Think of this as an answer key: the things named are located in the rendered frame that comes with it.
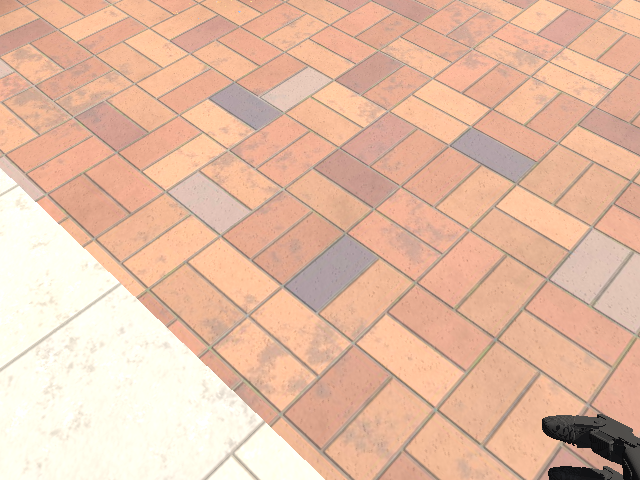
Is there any right robot hand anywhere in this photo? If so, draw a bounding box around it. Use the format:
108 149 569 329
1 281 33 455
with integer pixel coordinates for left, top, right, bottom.
542 414 640 480

